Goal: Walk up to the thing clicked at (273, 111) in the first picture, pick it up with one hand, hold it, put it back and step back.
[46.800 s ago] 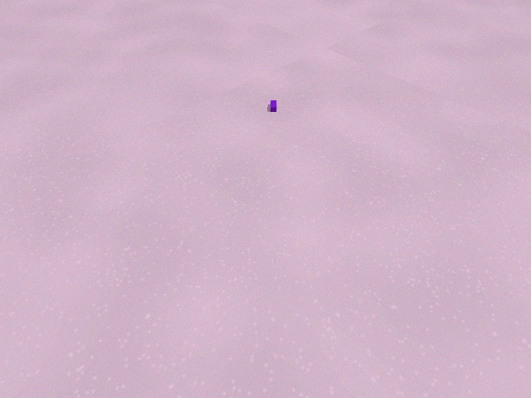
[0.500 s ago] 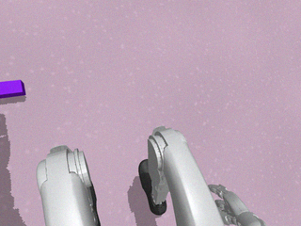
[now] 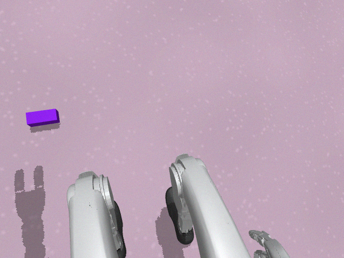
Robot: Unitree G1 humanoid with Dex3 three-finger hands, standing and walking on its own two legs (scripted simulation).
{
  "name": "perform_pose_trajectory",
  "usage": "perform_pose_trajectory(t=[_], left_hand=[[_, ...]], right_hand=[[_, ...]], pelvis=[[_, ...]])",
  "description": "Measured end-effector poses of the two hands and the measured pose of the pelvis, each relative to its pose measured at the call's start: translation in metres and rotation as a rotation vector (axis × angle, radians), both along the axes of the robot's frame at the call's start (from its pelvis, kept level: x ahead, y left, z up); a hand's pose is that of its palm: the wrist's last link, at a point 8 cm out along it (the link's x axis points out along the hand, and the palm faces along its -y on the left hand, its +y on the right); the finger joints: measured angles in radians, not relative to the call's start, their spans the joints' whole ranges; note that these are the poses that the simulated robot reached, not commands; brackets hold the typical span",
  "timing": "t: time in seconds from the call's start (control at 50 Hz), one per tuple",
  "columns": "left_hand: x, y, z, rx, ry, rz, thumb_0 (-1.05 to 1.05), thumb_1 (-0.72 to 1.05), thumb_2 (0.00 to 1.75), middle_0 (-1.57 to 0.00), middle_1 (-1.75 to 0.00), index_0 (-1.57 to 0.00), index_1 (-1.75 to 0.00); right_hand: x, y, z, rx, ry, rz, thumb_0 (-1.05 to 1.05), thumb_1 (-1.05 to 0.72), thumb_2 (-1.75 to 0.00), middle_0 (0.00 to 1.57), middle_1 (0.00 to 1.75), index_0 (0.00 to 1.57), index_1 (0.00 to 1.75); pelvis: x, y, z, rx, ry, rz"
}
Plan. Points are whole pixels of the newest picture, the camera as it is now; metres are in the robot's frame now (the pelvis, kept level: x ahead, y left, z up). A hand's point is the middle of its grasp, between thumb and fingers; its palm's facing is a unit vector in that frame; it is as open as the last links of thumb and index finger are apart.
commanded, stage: go down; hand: left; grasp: from above
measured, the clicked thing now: (43, 117) +0.55 +0.33 -0.41
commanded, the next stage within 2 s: approach in 1.56 s
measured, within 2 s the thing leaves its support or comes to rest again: neither
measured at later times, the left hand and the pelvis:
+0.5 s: hand out of the picture +0.50 +0.36 +0.00, palm faces -0.45 -0.05 -0.89, open 14.0 cm; pelvis +0.01 +0.00 +0.05, yaw +1 degrees
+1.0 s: hand out of the picture +0.50 +0.37 +0.02, palm faces -0.45 -0.05 -0.89, open 14.2 cm; pelvis +0.01 +0.01 +0.08, yaw +1 degrees
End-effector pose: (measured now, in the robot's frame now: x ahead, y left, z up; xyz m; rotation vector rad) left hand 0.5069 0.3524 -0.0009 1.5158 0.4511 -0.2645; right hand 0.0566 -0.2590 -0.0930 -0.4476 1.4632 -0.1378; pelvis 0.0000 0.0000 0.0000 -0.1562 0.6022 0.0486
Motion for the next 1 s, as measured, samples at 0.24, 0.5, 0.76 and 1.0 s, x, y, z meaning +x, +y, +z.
perform_pose_trajectory(t=[0.24, 0.5, 0.76, 1.0], left_hand=[[-0.001, 0.003, 0.035, -0.004, 0.003, -0.002, 0.00, -0.50, 0.95, -0.07, -1.09, -0.08, -1.07], [-0.004, 0.009, 0.059, -0.004, 0.006, -0.007, 0.00, -0.51, 0.94, -0.07, -1.09, -0.09, -1.07], [-0.002, 0.013, 0.074, 0.005, -0.002, -0.001, 0.00, -0.54, 0.97, -0.08, -1.08, -0.08, -1.07], [-0.001, 0.015, 0.081, 0.005, 0.007, 0.004, 0.00, -0.55, 0.98, -0.08, -1.06, -0.08, -1.06]], right_hand=[[-0.002, -0.004, 0.025, -0.010, 0.003, -0.017, 0.00, -0.92, -0.90, 0.21, 0.30, 0.20, 0.30], [0.012, -0.002, 0.051, -0.013, -0.034, -0.006, 0.00, -0.92, -0.90, 0.20, 0.30, 0.20, 0.30], [0.009, 0.005, 0.067, -0.011, -0.027, -0.023, 0.00, -0.93, -0.90, 0.20, 0.30, 0.20, 0.30], [0.004, 0.010, 0.078, -0.007, -0.017, -0.044, 0.00, -0.93, -0.91, 0.21, 0.30, 0.20, 0.30]], pelvis=[[0.004, -0.001, 0.027, 0.014, 0.002, 0.006], [0.007, 0.001, 0.051, 0.010, -0.006, 0.016], [0.009, 0.006, 0.068, 0.003, -0.006, 0.021], [0.010, 0.010, 0.079, 0.000, -0.011, 0.022]])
